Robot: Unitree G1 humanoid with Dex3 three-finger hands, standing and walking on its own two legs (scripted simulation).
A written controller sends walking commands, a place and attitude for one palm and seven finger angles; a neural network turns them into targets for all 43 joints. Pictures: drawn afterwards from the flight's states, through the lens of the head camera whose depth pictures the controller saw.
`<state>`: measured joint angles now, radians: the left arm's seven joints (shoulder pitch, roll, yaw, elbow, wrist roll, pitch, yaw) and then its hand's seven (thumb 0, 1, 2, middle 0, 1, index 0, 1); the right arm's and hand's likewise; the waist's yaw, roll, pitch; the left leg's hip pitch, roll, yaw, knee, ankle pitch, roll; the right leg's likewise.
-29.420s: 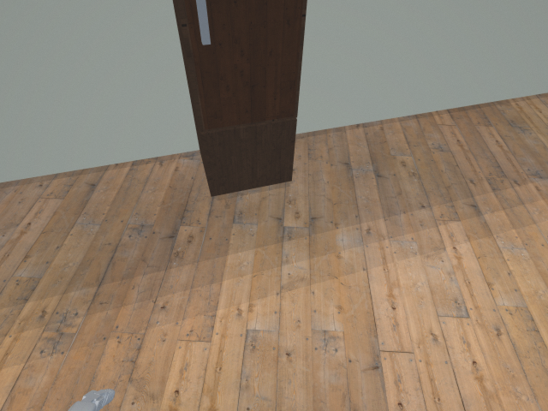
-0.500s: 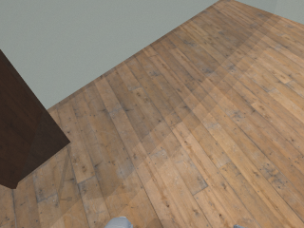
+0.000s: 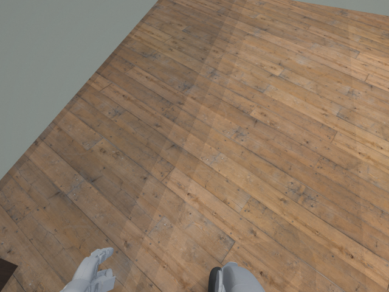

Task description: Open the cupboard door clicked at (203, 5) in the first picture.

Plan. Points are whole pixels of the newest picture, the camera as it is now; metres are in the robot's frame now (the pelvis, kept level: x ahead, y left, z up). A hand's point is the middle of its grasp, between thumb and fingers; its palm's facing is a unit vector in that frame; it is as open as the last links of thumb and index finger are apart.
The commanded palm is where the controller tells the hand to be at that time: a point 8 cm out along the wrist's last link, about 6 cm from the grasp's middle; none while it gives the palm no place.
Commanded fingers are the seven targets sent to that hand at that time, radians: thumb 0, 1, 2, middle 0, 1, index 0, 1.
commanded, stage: walk to a spot facing it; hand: left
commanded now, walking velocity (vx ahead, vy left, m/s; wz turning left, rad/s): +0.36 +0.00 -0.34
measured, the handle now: out of the picture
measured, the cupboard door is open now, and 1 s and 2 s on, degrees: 46 46 46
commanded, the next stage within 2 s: turn to face it in 0.82 s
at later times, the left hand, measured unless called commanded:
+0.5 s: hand (133, 248) +0.23 +0.15 -0.16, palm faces -0.03 -0.98 -0.21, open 7.3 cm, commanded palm none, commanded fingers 0.00 0.90 0.90 -0.20 -0.30 -0.20 -0.30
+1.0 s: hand (178, 118) +0.65 +0.05 -0.16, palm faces -0.29 -0.92 -0.26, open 7.3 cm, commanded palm none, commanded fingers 0.00 0.90 0.90 -0.20 -0.30 -0.20 -0.30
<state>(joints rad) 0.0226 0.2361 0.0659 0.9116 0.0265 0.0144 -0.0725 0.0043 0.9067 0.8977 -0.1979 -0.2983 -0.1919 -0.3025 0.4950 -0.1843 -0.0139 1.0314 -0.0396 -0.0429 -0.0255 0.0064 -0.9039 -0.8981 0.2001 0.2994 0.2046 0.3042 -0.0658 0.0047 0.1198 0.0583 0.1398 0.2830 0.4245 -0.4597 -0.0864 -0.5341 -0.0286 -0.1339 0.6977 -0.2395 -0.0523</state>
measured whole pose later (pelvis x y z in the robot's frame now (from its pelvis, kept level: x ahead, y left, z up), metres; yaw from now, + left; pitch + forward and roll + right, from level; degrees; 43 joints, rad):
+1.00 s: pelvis +0.49 -0.12 -0.01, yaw -16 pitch +0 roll +1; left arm 0.12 0.23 0.07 1.00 0.03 -0.06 -0.03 0.00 0.92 0.90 -0.20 -0.30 -0.19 -0.30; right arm 0.44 -0.19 -0.04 1.13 -0.01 -0.02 -0.01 0.01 -0.91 -0.90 0.20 0.30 0.20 0.30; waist -0.04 0.01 0.09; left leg -0.12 0.12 0.15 0.78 -0.50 -0.04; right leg -0.44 -0.06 -0.12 0.66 -0.22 -0.05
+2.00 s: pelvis +0.65 -0.21 +0.02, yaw +19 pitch +1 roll +3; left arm 0.21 0.18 0.03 0.91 0.02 0.00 0.02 0.00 0.90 0.90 -0.21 -0.30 -0.20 -0.30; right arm 0.12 -0.26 -0.09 0.93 -0.01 0.08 0.03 0.01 -0.91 -0.90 0.20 0.30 0.20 0.30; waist -0.02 -0.01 0.11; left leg -0.49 0.02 0.04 1.00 -0.43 -0.07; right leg -0.20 -0.11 -0.16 0.50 -0.32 -0.01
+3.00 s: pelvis +0.68 -0.21 +0.00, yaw +56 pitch +1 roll +0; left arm 0.20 0.26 0.07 0.92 0.02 0.06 0.01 0.00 0.90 0.90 -0.21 -0.30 -0.20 -0.30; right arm 0.11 -0.22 -0.06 0.89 -0.02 0.03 0.02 0.01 -0.91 -0.90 0.20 0.30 0.20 0.30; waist 0.00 -0.07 0.12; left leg -0.35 0.00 0.06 0.65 -0.31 0.04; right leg -0.41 -0.14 -0.09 1.05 -0.54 0.08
